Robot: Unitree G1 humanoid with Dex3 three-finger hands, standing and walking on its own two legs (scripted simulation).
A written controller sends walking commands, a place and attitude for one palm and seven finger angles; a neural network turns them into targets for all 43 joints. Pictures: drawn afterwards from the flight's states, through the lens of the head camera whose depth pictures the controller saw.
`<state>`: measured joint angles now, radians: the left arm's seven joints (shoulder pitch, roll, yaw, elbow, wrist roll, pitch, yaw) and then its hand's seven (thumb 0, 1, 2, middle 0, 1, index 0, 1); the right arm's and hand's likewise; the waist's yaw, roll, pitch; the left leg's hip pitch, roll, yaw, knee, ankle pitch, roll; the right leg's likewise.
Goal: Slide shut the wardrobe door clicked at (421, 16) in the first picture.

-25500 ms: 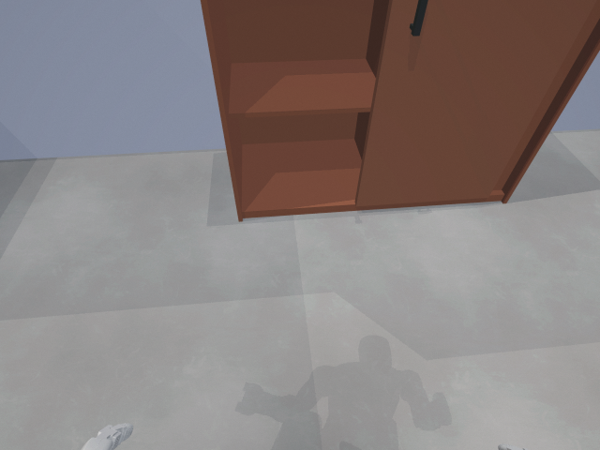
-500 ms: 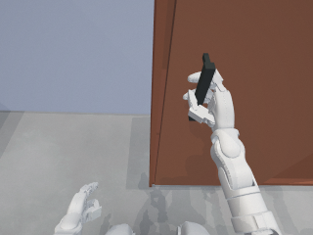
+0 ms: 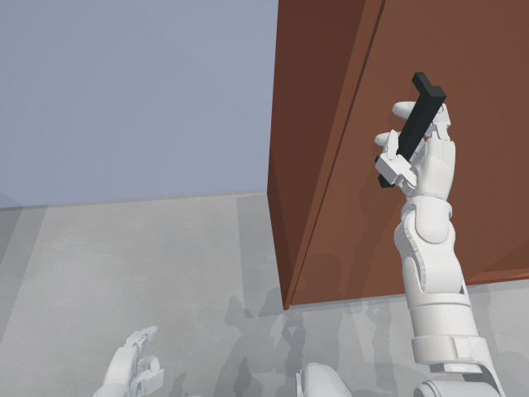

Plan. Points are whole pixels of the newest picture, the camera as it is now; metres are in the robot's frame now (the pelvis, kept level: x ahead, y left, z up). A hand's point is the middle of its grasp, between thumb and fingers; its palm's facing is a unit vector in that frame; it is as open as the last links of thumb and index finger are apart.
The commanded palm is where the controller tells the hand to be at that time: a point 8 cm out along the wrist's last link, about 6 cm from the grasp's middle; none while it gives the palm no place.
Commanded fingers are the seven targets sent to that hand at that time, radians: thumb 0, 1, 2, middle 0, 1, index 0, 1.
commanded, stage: step sideways, sliding the door along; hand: right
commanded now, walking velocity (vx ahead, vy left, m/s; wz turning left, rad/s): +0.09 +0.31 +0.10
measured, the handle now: (401, 135) +0.43 -0.21 +0.15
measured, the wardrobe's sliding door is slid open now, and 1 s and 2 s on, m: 0.00 0.00 0.00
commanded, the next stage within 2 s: stop walking and hold the door there in 0.14 s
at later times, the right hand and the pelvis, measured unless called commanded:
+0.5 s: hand (389, 159) +0.40 -0.18 +0.14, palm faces +0.47 +0.84 -0.29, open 6.2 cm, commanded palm +0.35 -0.21 +0.13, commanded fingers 0.00 -0.90 -0.90 0.45 1.40 0.45 1.40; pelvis +0.08 +0.12 -0.01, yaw +1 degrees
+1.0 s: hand (390, 158) +0.40 -0.18 +0.14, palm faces +0.43 +0.87 -0.26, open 5.6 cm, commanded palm +0.35 -0.22 +0.13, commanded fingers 0.00 -0.90 -0.90 0.45 1.40 0.45 1.40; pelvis +0.09 +0.08 +0.02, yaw +7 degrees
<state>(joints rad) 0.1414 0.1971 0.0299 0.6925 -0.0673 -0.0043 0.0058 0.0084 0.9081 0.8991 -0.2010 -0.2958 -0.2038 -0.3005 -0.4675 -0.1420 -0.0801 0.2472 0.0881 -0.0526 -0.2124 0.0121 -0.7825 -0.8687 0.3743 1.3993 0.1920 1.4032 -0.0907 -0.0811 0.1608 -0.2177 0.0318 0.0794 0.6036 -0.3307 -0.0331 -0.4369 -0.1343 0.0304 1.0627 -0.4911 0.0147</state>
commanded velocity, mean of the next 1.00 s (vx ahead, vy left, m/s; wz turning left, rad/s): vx -0.04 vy -0.02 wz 0.02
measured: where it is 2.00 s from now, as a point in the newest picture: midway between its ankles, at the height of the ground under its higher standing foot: outside the picture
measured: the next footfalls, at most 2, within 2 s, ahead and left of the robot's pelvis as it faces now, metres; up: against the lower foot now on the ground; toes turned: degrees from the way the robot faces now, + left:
right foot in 0.08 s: +0.06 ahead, -0.09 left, +0.00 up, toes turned -6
left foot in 0.48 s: +0.20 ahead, +0.29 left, +0.00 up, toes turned +4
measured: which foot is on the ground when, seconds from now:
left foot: down 0.00-0.08, up 0.10-0.46, down 0.48-0.74, up 0.76-0.98, down 1.00-1.00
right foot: up 0.00-0.06, down 0.08-0.48, up 0.50-0.70, down 0.72-1.00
